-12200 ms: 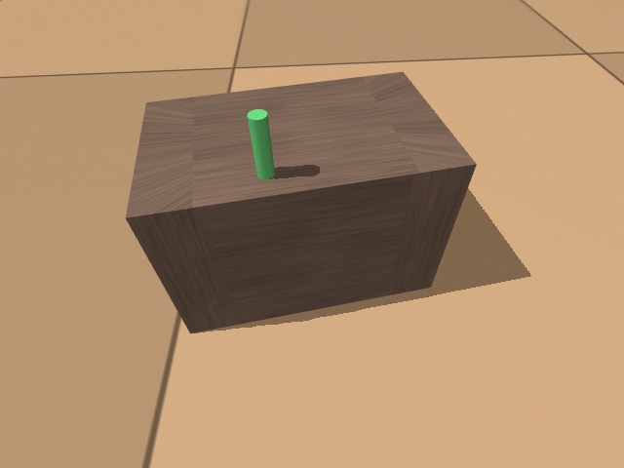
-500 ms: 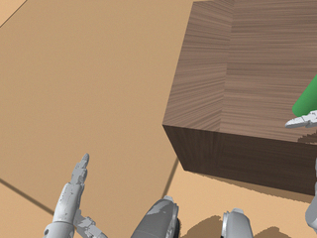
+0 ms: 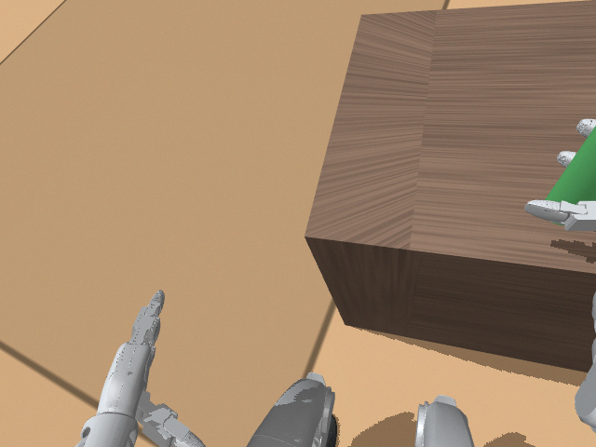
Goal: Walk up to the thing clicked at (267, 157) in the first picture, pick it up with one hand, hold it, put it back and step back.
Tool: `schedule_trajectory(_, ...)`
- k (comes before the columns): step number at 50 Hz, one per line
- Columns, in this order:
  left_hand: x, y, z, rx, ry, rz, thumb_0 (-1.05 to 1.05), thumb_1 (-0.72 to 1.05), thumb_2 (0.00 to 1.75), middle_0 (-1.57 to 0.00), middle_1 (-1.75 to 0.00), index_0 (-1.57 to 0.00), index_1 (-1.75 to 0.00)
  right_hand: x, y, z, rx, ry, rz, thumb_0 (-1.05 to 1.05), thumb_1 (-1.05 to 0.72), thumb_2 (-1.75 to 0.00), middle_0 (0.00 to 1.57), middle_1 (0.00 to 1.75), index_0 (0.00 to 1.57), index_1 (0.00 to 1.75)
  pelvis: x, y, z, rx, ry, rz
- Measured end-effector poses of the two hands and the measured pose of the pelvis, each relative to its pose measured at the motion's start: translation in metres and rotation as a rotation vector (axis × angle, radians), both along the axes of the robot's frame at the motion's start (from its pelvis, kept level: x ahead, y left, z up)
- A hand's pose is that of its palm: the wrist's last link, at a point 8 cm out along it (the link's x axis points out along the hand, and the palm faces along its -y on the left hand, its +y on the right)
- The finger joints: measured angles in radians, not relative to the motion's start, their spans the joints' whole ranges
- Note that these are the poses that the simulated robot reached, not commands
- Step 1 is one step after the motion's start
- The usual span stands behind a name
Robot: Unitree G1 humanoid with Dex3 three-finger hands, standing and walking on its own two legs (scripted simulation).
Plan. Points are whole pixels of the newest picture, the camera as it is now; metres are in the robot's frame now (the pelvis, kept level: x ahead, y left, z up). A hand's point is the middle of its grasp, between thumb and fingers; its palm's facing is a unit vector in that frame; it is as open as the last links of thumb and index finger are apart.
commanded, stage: close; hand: right
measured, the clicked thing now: (591, 172) +0.49 -0.23 +0.03
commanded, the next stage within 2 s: settle in 0.08 s
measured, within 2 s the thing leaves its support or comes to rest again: leaves its support in 0.40 s
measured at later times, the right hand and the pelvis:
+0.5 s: hand (583, 160) +0.50 -0.22 +0.03, palm faces +0.18 +0.98 +0.03, open 6.4 cm; pelvis +0.01 +0.00 +0.01, yaw +0 degrees
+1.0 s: hand out of the picture +0.49 -0.23 +0.07, palm faces +0.18 +0.98 +0.02, open 6.4 cm; pelvis +0.01 +0.00 +0.03, yaw +0 degrees
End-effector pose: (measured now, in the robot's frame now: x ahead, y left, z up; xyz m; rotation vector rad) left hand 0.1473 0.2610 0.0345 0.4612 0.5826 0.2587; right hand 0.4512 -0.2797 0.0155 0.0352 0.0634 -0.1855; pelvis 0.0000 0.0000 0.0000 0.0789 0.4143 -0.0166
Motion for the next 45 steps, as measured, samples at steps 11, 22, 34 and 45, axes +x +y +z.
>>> schedule_trajectory(11,-0.008,0.0,0.0,0.013,0.008,0.002,-0.01,-0.52,0.04,-0.06,-0.05,-0.06,-0.05,0.015,0.003,-0.002,-0.006,-0.001,0.013,-0.01,-0.01,-0.63,1.01,0.84,1.01,0.84,-0.003,0.0,-0.002,0.002,0.018,0.004)
schedule_trajectory(22,-0.002,0.002,0.001,0.0,0.007,0.023,-0.01,-0.54,0.06,-0.07,-0.06,-0.06,-0.06,0.02,0.006,0.009,-0.003,0.012,0.005,0.0,-0.06,-1.01,0.94,1.05,0.93,1.05,0.005,0.0,0.003,0.004,0.008,0.007)
schedule_trajectory(34,0.005,-0.001,0.0,-0.048,0.021,0.031,-0.01,-0.54,0.06,-0.07,-0.06,-0.06,-0.06,0.021,0.0,0.04,-0.012,0.007,-0.007,-0.01,-0.06,-1.1,0.93,1.11,0.92,1.12,0.011,-0.003,0.017,-0.001,-0.018,0.003)
schedule_trajectory(45,0.008,-0.003,0.004,-0.074,0.016,0.024,-0.01,-0.53,0.05,-0.07,-0.05,-0.06,-0.06,0.015,0.002,0.05,-0.001,0.013,0.005,-0.01,-0.06,-1.1,0.93,1.11,0.92,1.12,0.012,-0.002,0.025,-0.013,-0.039,0.002)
